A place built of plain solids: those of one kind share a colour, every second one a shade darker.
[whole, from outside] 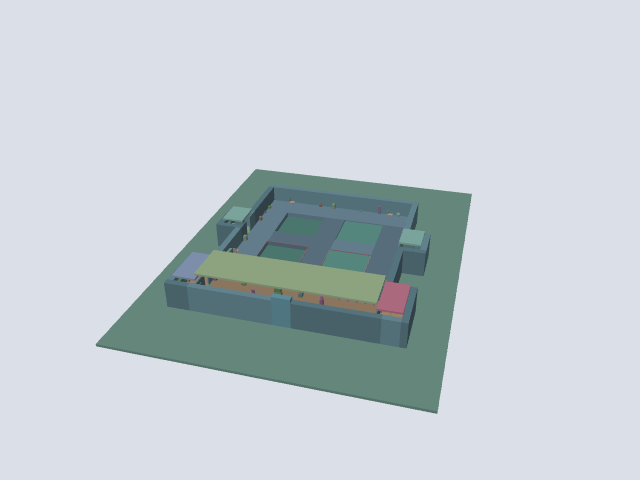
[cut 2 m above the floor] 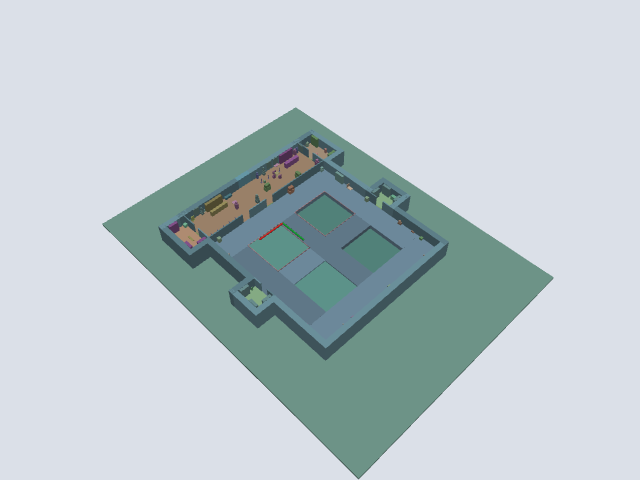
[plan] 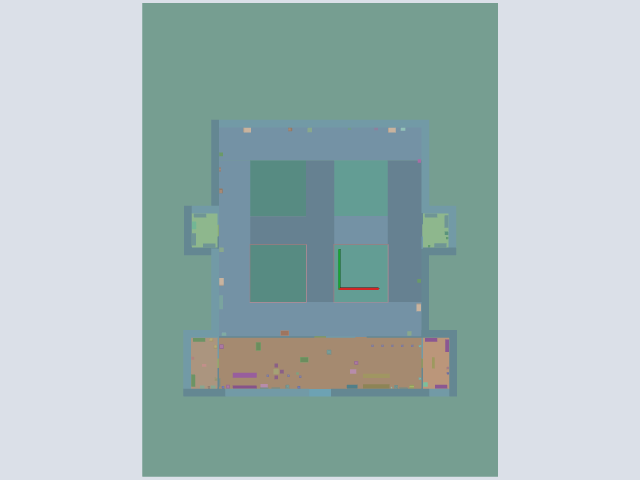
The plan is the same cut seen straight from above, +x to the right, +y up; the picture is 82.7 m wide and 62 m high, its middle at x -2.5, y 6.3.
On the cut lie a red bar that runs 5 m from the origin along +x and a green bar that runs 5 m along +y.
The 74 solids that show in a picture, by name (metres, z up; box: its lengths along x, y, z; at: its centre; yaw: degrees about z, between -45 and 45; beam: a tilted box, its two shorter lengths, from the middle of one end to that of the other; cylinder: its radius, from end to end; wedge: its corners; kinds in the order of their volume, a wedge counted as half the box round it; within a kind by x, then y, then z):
{
 "ground_under_all_1": {"box": [45.96, 61.2, 0.4], "at": [-2.48, 6.31, -1.73]},
 "floor_gang_1": {"box": [4.15, 18.3, 1.58], "at": [-13.58, 7.43, -0.79]},
 "floor_gang_2": {"box": [7.2, 3.7, 1.58], "at": [-7.91, 7.54, -0.79]},
 "floor_gang_3": {"box": [26.35, 4.5, 1.58], "at": [-2.48, -3.96, -0.79]},
 "floor_gang_4": {"box": [3.65, 18.3, 1.58], "at": [-2.48, 7.43, -0.79]},
 "floor_gang_5": {"box": [26.35, 4.35, 1.58], "at": [-2.48, 18.76, -0.79]},
 "floor_gang_6": {"box": [6.9, 3.7, 1.58], "at": [2.79, 7.54, -0.79]},
 "floor_gang_7": {"box": [4.45, 18.3, 1.58], "at": [8.47, 7.43, -0.79]},
 "wall_1": {"box": [1.0, 8.6, 4.26], "at": [-19.66, -9.62, 0.55]},
 "wall_2": {"box": [1.0, 6.4, 4.26], "at": [-19.56, 7.54, 0.55]},
 "wall_3": {"box": [4.6, 1.0, 4.26], "at": [-17.86, -5.81, 0.55]},
 "wall_4": {"box": [4.5, 1.0, 4.26], "at": [-17.8, 4.83, 0.55]},
 "wall_5": {"box": [4.5, 1.0, 4.26], "at": [-17.8, 10.24, 0.55]},
 "wall_6": {"box": [5.4, 1.0, 4.26], "at": [-17.45, -13.42, 0.55]},
 "wall_7": {"box": [1.0, 11.51, 4.26], "at": [-16.06, -0.56, 0.55]},
 "wall_8": {"box": [1.0, 12.05, 4.26], "at": [-16.06, 15.81, 0.55]},
 "wall_9": {"box": [0.2, 2.9, 4.26], "at": [-15.65, -11.67, 0.55]},
 "wall_10": {"box": [0.2, 2.9, 4.26], "at": [-15.65, -7.56, 0.55]},
 "wall_11": {"box": [0.2, 1.65, 4.26], "at": [-15.65, 5.96, 0.55]},
 "wall_12": {"box": [0.2, 1.51, 4.26], "at": [-15.65, 9.04, 0.55]},
 "wall_13": {"box": [12.68, 1.0, 4.26], "at": [-10.22, -13.42, 0.55]},
 "wall_14": {"box": [12.53, 0.2, 4.26], "at": [-9.49, -6.21, 0.55]},
 "wall_15": {"box": [28.15, 1.0, 4.26], "at": [-2.48, 21.34, 0.55]},
 "wall_16": {"box": [3.77, 0.2, 4.26], "at": [0.16, -6.21, 0.55]},
 "wall_17": {"box": [12.68, 1.0, 4.26], "at": [5.26, -13.42, 0.55]},
 "wall_18": {"box": [7.25, 0.2, 4.26], "at": [7.17, -6.21, 0.55]},
 "wall_19": {"box": [0.2, 2.9, 4.26], "at": [10.7, -11.67, 0.55]},
 "wall_20": {"box": [0.2, 2.9, 4.26], "at": [10.7, -7.56, 0.55]},
 "wall_21": {"box": [0.2, 1.6, 4.26], "at": [10.7, 5.98, 0.55]},
 "wall_22": {"box": [1.0, 11.51, 4.26], "at": [11.1, -0.56, 0.55]},
 "wall_23": {"box": [1.0, 12.05, 4.26], "at": [11.1, 15.81, 0.55]},
 "wall_24": {"box": [5.4, 1.0, 4.26], "at": [12.49, -13.42, 0.55]},
 "wall_25": {"box": [4.5, 1.0, 4.26], "at": [12.85, 4.83, 0.55]},
 "wall_26": {"box": [4.5, 1.0, 4.26], "at": [12.85, 10.24, 0.55]},
 "wall_27": {"box": [4.6, 1.0, 4.26], "at": [12.89, -5.81, 0.55]},
 "wall_28": {"box": [1.0, 6.4, 4.26], "at": [14.6, 7.54, 0.55]},
 "wall_29": {"box": [1.0, 8.6, 4.26], "at": [14.7, -9.62, 0.55]},
 "floor_foyer_1": {"box": [26.35, 6.8, 1.58], "at": [-2.48, -9.62, -0.79]},
 "step_tier_1": {"box": [7.2, 7.4, 0.86], "at": [-7.91, 1.99, -1.15]},
 "step_tier_2": {"box": [7.2, 7.2, 0.76], "at": [-7.91, 12.98, -1.2]},
 "step_tier_3": {"box": [6.9, 7.4, 1.58], "at": [2.79, 1.99, -0.79]},
 "step_tier_4": {"box": [6.9, 7.2, 1.4], "at": [2.79, 12.98, -0.88]},
 "ceil_foyer_1": {"box": [26.35, 6.8, 0.3], "at": [-2.48, -9.62, 4.35]},
 "floor_side_1": {"box": [3.5, 4.6, 1.58], "at": [-17.41, 7.54, -0.79]},
 "floor_side_2": {"box": [3.5, 4.6, 1.58], "at": [12.45, 7.54, -0.79]},
 "floor_cloaks_1": {"box": [3.6, 6.8, 1.58], "at": [12.49, -9.62, -0.79]},
 "floor_store_1": {"box": [3.6, 6.8, 1.58], "at": [-17.45, -9.62, -0.79]},
 "door_leaf_1": {"box": [2.8, 0.97, 4.85], "at": [-2.48, -13.43, 0.84]},
 "ceil_side_1": {"box": [3.5, 4.6, 0.3], "at": [-17.41, 7.54, 3.4]},
 "ceil_side_2": {"box": [3.5, 4.6, 0.3], "at": [12.45, 7.54, 3.4]},
 "shelves_side_1": {"box": [0.5, 1.6, 2.0], "at": [-18.77, 6.38, 1.0]},
 "shelves_side_2": {"box": [1.6, 0.5, 2.0], "at": [-16.8, 5.62, 1.0]},
 "shelves_side_3": {"box": [1.6, 0.5, 2.0], "at": [11.85, 9.46, 1.0]},
 "shelves_side_4": {"box": [1.6, 0.5, 2.0], "at": [13.04, 5.62, 1.0]},
 "shelves_side_5": {"box": [0.5, 1.6, 2.0], "at": [13.81, 8.69, 1.0]},
 "ceil_cloaks_1": {"box": [3.6, 6.8, 0.3], "at": [12.49, -9.62, 3.4]},
 "ceil_store_1": {"box": [3.6, 6.8, 0.3], "at": [-17.45, -9.62, 3.4]},
 "cloakroom_foyer_1": {"box": [3.45, 0.55, 1.75], "at": [4.77, -12.61, 0.87]},
 "cloakroom_foyer_2": {"box": [3.45, 0.55, 1.0], "at": [4.77, -11.26, 0.5]},
 "bar_foyer_1": {"box": [3.1, 0.4, 2.1], "at": [-12.21, -12.69, 1.05]},
 "bar_foyer_2": {"box": [3.1, 0.65, 1.1], "at": [-12.21, -11.16, 0.55]},
 "shelves_cloaks_1": {"box": [1.6, 0.5, 2.0], "at": [11.85, -6.59, 1.0]},
 "shelves_cloaks_2": {"box": [1.6, 0.5, 2.0], "at": [13.14, -12.63, 1.0]},
 "shelves_cloaks_3": {"box": [0.5, 1.6, 2.0], "at": [13.91, -7.37, 1.0]},
 "shelves_store_1": {"box": [0.5, 1.6, 2.0], "at": [-18.88, -11.87, 1.0]},
 "shelves_store_2": {"box": [1.6, 0.5, 2.0], "at": [-18.11, -6.59, 1.0]},
 "lockers_1": {"box": [0.48, 1.8, 1.8], "at": [-15.28, -1.74, 0.9]},
 "kerb_1": {"box": [7.37, 0.09, 0.14], "at": [-7.9, -1.76, 0.06]},
 "kerb_2": {"box": [7.37, 0.1, 0.1], "at": [-7.9, 5.74, 0.04]},
 "kerb_3": {"box": [0.09, 7.4, 0.12], "at": [-4.26, 1.99, 0.06]},
 "kerb_4": {"box": [7.08, 0.07, 0.09], "at": [2.79, -1.75, 0.04]},
 "kerb_5": {"box": [7.08, 0.09, 0.14], "at": [2.79, 5.73, 0.07]},
 "bench_foyer_1": {"box": [1.4, 0.5, 0.46], "at": [1.65, -12.63, 0.22]},
 "poster_case_foyer_1": {"box": [1.1, 0.14, 1.6], "at": [8.29, -12.81, 1.3]}
}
